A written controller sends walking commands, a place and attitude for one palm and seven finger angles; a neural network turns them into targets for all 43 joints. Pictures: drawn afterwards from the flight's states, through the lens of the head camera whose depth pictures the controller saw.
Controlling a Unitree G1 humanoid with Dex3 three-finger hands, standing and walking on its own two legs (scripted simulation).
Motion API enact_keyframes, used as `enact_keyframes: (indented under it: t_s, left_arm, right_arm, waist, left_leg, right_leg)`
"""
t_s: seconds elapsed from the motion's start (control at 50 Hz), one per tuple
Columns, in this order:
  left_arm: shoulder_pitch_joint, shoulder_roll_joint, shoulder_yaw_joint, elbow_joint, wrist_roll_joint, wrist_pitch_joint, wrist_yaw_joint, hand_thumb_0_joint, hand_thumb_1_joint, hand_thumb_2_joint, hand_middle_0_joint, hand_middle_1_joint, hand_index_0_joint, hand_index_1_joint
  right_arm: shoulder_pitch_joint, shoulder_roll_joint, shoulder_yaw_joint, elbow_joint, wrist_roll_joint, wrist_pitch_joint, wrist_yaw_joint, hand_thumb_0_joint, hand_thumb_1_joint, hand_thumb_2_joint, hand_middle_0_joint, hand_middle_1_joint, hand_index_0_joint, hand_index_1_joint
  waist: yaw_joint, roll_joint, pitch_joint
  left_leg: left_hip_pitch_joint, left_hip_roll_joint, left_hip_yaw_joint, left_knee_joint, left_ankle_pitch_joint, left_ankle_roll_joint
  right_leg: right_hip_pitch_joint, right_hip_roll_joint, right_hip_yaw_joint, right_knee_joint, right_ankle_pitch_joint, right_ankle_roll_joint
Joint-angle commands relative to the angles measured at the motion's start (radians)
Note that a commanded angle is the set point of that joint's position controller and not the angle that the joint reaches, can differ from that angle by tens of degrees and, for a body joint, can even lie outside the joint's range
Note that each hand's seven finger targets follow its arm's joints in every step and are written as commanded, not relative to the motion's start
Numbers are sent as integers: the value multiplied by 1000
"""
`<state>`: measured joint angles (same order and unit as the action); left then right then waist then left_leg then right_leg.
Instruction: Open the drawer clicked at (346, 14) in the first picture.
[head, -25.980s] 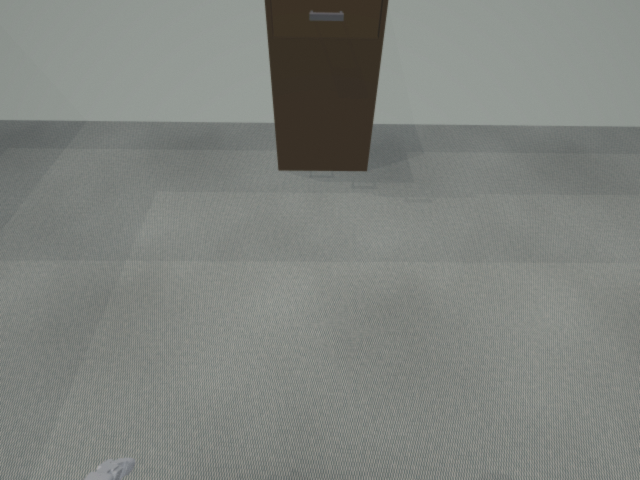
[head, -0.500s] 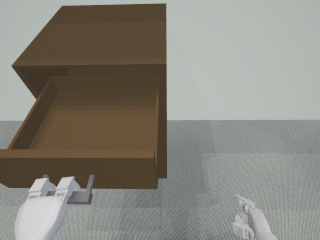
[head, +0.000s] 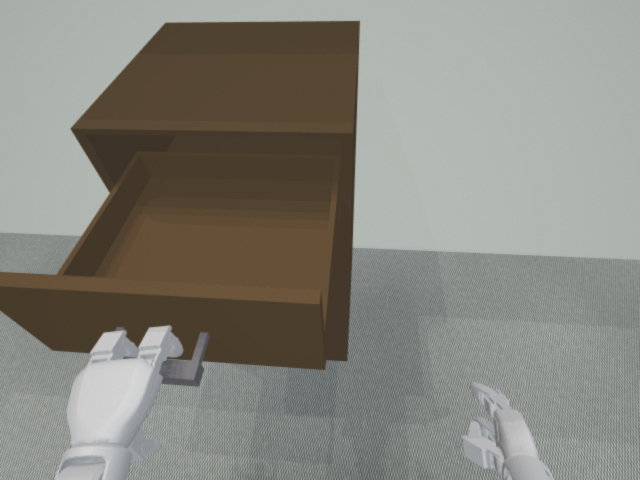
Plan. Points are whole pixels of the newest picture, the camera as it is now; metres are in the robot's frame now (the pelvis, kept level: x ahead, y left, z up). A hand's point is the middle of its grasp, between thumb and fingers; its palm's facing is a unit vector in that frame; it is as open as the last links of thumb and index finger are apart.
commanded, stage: open the thumb to release the handle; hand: left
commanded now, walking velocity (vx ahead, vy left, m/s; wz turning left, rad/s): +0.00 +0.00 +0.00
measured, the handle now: (154, 354) +0.25 +0.24 +0.02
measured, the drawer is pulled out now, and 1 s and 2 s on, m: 0.30 0.30 0.30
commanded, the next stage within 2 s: lift the hand off the handle in 0.02 s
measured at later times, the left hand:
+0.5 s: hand (145, 397) +0.21 +0.24 +0.00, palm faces +0.03 -0.06 -1.00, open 13.8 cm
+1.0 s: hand (122, 371) +0.21 +0.24 +0.07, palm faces +0.06 -0.09 -0.99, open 13.4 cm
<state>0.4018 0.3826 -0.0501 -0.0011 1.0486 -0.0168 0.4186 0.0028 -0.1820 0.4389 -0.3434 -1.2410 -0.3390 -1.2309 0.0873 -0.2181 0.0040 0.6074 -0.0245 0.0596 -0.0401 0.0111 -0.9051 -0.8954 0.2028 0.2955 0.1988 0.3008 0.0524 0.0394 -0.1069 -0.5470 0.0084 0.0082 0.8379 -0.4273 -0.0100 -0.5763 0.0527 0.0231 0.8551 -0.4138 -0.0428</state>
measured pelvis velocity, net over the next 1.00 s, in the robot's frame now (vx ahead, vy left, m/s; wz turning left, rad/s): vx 0.00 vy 0.01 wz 0.02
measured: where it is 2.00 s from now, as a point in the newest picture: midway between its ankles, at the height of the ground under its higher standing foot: outside the picture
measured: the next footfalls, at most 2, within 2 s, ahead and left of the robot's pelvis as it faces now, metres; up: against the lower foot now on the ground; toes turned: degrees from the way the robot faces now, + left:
none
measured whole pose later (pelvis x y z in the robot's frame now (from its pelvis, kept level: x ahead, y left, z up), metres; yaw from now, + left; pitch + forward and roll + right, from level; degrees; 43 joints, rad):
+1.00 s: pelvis +0.00 +0.01 +0.02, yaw +1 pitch +2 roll +0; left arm 0.32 0.41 -0.11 -0.15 1.00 0.06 0.25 0.00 -0.49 0.30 -0.32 -1.20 -0.40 -1.23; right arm 0.09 -0.23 0.01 0.62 -0.02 0.07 -0.03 0.01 -0.91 -0.90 0.20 0.30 0.20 0.30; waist 0.09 0.08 -0.06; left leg -0.37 -0.01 0.00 0.68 -0.36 0.01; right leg -0.38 0.03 0.02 0.69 -0.35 -0.02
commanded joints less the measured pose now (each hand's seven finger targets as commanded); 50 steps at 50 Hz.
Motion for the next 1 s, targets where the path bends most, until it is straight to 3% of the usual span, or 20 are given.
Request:
enact_keyframes:
  t_s: [0.0, 0.02, 0.06, 0.08, 0.1, 0.12, 0.14, 0.2, 0.34, 0.4, 0.42, 0.46, 0.54, 0.6, 0.64, 0.7, 0.78, 0.86, 0.9, 0.98]
  left_arm:
    - [-32, 182, 169, -137, -6, 3, 37, 0, -500, 300, -300, -1200, -300, -1200]
    - [-30, 196, 181, -146, -1, -6, 41, 0, -500, 300, -300, -1200, -300, -1200]
    - [-22, 180, 172, -139, 6, -18, 46, 0, -500, 300, -300, -1200, -300, -1200]
    - [-17, 161, 158, -140, 3, -22, 47, 0, -500, 300, -300, -1200, -300, -1200]
    - [-23, 96, 92, -131, 0, -17, 45, 0, -500, 300, -300, -1200, -300, -1200]
    - [-72, 119, 106, -131, 2, -24, 48, 0, -500, 300, -300, -1200, -300, -1200]
    - [-85, 136, 125, -122, 4, -25, 51, 0, -500, 300, -300, -1200, -300, -1200]
    - [-138, 160, 138, -113, 23, -15, 65, 0, -500, 300, -300, -1200, -300, -1200]
    - [-245, 126, 78, -87, 29, 13, 72, 0, -500, 300, -300, -1200, -300, -1200]
    - [-265, 136, 78, -74, 25, 30, 63, 0, -500, 300, -300, -1200, -300, -1200]
    - [-313, 152, 78, -123, 29, 25, 63, 0, -500, 300, -300, -1200, -300, -1200]
    - [-293, 157, 77, -160, 21, 32, 57, 0, -500, 300, -300, -1200, -300, -1200]
    - [-326, 190, 100, -185, -3, 35, 33, 0, -500, 300, -300, -1200, -300, -1200]
    - [-311, 201, 112, -228, -19, 22, 15, 0, -500, 300, -300, -1200, -300, -1200]
    - [-281, 178, 97, -257, -31, 17, 4, 0, -500, 300, -300, -1200, -300, -1200]
    - [-261, 188, 110, -257, -34, 23, -11, 0, -500, 300, -300, -1200, -300, -1200]
    - [-254, 147, 58, -300, -39, 44, -45, 0, -500, 300, -300, -1200, -300, -1200]
    - [-254, 154, 47, -362, -39, 61, -85, 0, -500, 300, -300, -1200, -300, -1200]
    - [-269, 196, 79, -386, -42, 66, -104, 0, -500, 300, -300, -1200, -300, -1200]
    - [-243, 206, 91, -432, -47, 59, -133, 0, -500, 300, -300, -1200, -300, -1200]
  right_arm:
    - [-123, -100, -46, -144, 0, -52, -12, 0, -900, -900, 200, 300, 200, 300]
    - [-131, -99, -40, -145, -3, -55, -10, 0, -900, -900, 200, 300, 200, 300]
    - [-130, -98, -44, -142, -5, -55, -7, 0, -900, -900, 200, 300, 200, 300]
    - [-122, -97, -51, -142, -3, -57, -4, 0, -900, -900, 200, 300, 200, 300]
    - [-117, -98, -52, -143, -5, -60, 2, 0, -900, -900, 200, 300, 200, 300]
    - [-119, -101, -49, -137, -7, -60, 3, 0, -900, -900, 200, 300, 200, 300]
    - [-114, -104, -60, -135, -2, -60, 0, 0, -900, -900, 200, 300, 200, 300]
    - [-110, -108, -59, -129, -9, -60, -5, 0, -900, -900, 200, 300, 200, 300]
    - [-104, -103, -64, -114, -2, -59, -13, 0, -900, -900, 200, 300, 200, 300]
    - [-111, -109, -58, -115, 0, -55, -17, 0, -900, -900, 200, 300, 200, 300]
    - [-116, -108, -52, -119, -5, -56, -17, 0, -900, -900, 200, 300, 200, 300]
    - [-127, -101, -48, -128, -4, -55, -21, 0, -900, -900, 200, 300, 200, 300]
    - [-140, -96, -44, -128, 3, -55, -33, 0, -900, -900, 200, 300, 200, 300]
    - [-144, -97, -39, -134, 4, -60, -32, 0, -900, -900, 200, 300, 200, 300]
    - [-146, -91, -40, -139, 7, -65, -28, 0, -900, -900, 200, 300, 200, 300]
    - [-147, -95, -38, -134, 7, -61, -22, 0, -900, -900, 200, 300, 200, 300]
    - [-156, -96, -36, -142, 12, -57, -8, 0, -900, -900, 200, 300, 200, 300]
    - [-161, -94, -30, -156, 9, -49, -1, 0, -900, -900, 200, 300, 200, 300]
    - [-171, -99, -29, -153, 10, -39, -3, 0, -900, -900, 200, 300, 200, 300]
    - [-167, -91, -25, -150, 8, -36, 4, 0, -900, -900, 200, 300, 200, 300]
  waist:
    - [24, -30, -129]
    - [38, -22, -138]
    - [35, -17, -143]
    - [29, -18, -135]
    - [13, -19, -132]
    - [8, -48, -122]
    - [9, -26, -113]
    - [9, -42, -158]
    - [-8, -35, -170]
    - [-4, -52, -170]
    - [2, -54, -213]
    - [14, -31, -226]
    - [8, -33, -172]
    - [18, 4, -169]
    - [22, 11, -159]
    - [23, 10, -148]
    - [21, -1, -119]
    - [32, -12, -120]
    - [38, 7, -116]
    - [45, -1, -113]
  left_leg:
    - [70, -58, 7, -97, 176, 30]
    - [63, -61, 9, -96, 173, 29]
    - [64, -61, 6, -94, 180, 27]
    - [69, -58, 7, -93, 185, 28]
    - [73, -56, 4, -90, 182, 27]
    - [64, -54, 3, -84, 173, 29]
    - [56, -53, 2, -86, 156, 28]
    - [57, -55, 1, -80, 157, 28]
    - [80, -49, 1, -78, 146, 31]
    - [79, -48, -4, -89, 154, 30]
    - [96, -49, 0, -90, 161, 33]
    - [116, -53, 1, -102, 176, 33]
    - [134, -51, -3, -129, 156, 37]
    - [163, -48, -7, -154, 174, 34]
    - [180, -47, -6, -165, 192, 34]
    - [198, -43, -7, -186, 221, 28]
    - [216, -38, -9, -216, 229, 26]
    - [251, -36, -7, -242, 246, 31]
    - [268, -35, -9, -260, 263, 28]
    - [302, -35, -7, -272, 317, 29]
  right_leg:
    - [105, -12, 63, -189, 230, 2]
    - [107, -17, 70, -183, 223, 5]
    - [93, -11, 65, -173, 226, 1]
    - [89, -10, 57, -174, 238, -1]
    - [75, -11, 45, -174, 230, 0]
    - [53, -14, 48, -173, 206, 5]
    - [47, -10, 45, -176, 184, 1]
    - [56, -11, 45, -168, 187, 1]
    - [24, -11, 15, -160, 159, 3]
    - [41, -10, 17, -168, 165, 2]
    - [55, -17, 22, -164, 169, 7]
    - [85, -16, 21, -170, 183, 4]
    - [100, -16, 26, -210, 150, 5]
    - [124, -15, 21, -224, 150, 1]
    - [134, -15, 16, -229, 169, 1]
    - [155, -11, 15, -243, 191, 1]
    - [166, -13, 3, -258, 189, 6]
    - [196, -18, -6, -278, 190, 10]
    - [228, -15, 6, -296, 206, 4]
    - [257, -17, 10, -310, 268, 7]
